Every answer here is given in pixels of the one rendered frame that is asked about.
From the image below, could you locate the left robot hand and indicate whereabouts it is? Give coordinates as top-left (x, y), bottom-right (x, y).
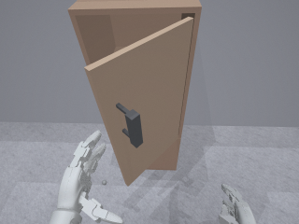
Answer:
top-left (56, 130), bottom-right (124, 224)

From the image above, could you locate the right robot hand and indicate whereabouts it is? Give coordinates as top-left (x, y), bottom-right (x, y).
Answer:
top-left (219, 184), bottom-right (257, 224)

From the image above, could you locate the left robot forearm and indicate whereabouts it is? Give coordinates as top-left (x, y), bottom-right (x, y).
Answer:
top-left (49, 208), bottom-right (82, 224)

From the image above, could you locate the cupboard door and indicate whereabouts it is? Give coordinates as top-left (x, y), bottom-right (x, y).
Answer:
top-left (84, 17), bottom-right (194, 187)

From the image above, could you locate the handle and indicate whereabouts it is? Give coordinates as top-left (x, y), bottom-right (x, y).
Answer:
top-left (116, 103), bottom-right (143, 148)

